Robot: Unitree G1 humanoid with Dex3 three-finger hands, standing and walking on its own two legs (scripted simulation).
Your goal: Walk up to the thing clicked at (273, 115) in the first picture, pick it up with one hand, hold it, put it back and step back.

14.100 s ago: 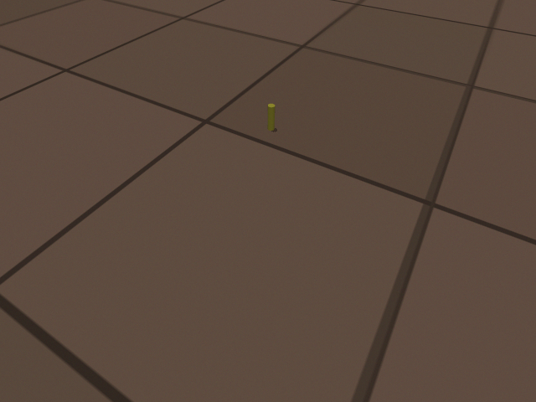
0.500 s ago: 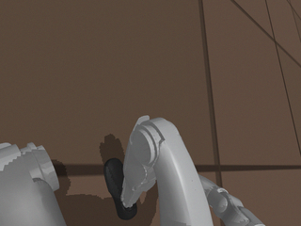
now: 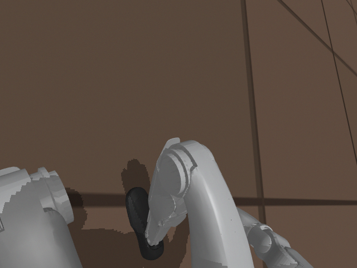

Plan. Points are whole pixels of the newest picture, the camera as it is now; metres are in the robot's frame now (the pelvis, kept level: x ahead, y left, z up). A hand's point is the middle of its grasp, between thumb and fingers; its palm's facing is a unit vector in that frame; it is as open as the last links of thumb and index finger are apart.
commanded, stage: settle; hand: left
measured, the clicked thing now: out of the picture +0.44 +0.32 -0.19
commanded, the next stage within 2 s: lift in 1.68 s
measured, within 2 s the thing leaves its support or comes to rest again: neither
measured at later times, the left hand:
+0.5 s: hand out of the picture +0.42 +0.33 -0.04, palm faces +0.35 -0.93 -0.07, open 5.7 cm
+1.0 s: hand out of the picture +0.43 +0.33 +0.03, palm faces +0.33 -0.94 -0.06, open 5.7 cm
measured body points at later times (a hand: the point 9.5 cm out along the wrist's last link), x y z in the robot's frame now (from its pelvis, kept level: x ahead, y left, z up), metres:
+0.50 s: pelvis +0.01 -0.01 +0.02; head +0.20 +0.14 +0.40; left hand +0.40 +0.38 -0.04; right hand +0.18 -0.25 -0.06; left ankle +0.08 +0.12 -0.26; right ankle +0.14 -0.12 -0.26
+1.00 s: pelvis +0.02 -0.02 +0.05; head +0.22 +0.09 +0.44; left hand +0.41 +0.38 +0.03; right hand +0.20 -0.26 -0.06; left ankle +0.08 +0.12 -0.26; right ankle +0.14 -0.12 -0.26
